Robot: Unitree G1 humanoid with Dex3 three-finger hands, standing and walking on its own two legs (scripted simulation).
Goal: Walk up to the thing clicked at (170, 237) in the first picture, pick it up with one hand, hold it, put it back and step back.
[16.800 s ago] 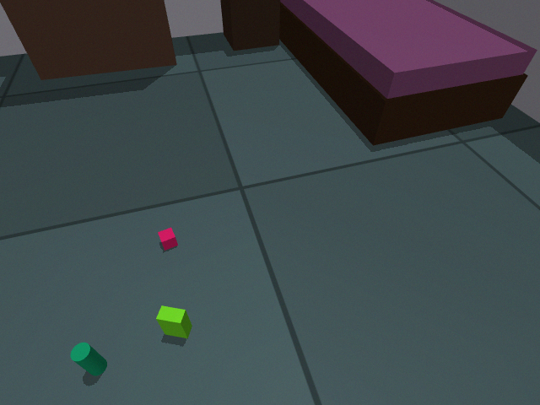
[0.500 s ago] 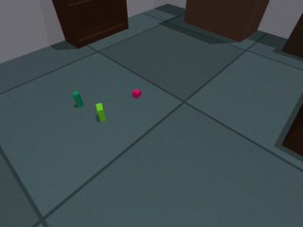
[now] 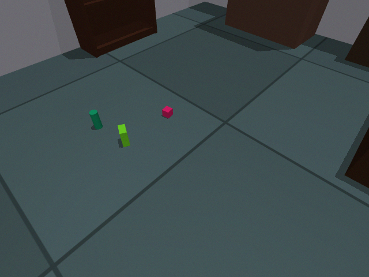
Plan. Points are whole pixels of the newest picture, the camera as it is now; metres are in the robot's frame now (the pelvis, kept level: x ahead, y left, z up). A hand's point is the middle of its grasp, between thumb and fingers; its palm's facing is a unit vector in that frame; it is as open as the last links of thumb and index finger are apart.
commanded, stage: stand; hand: left
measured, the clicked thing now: (167, 112) +1.49 +0.17 -0.75
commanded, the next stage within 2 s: walk up in 0.38 s
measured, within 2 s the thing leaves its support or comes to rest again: neither
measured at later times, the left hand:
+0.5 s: hand out of the picture +0.08 +0.26 -0.15, palm faces -0.01 -0.93 -0.36, open 7.4 cm
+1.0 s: hand out of the picture +0.18 +0.23 -0.17, palm faces +0.05 -0.92 -0.40, open 7.4 cm
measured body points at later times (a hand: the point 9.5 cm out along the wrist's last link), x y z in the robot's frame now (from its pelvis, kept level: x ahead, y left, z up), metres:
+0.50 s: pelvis +0.01 -0.01 -0.01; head +0.01 -0.01 +0.44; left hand +0.08 +0.31 -0.13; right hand +0.07 -0.32 -0.14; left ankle -0.02 +0.13 -0.75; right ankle -0.01 -0.13 -0.74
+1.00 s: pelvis +0.19 -0.06 -0.03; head +0.23 -0.06 +0.42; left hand +0.18 +0.27 -0.14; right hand +0.32 -0.35 -0.15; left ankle +0.33 +0.04 -0.75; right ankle +0.03 -0.14 -0.75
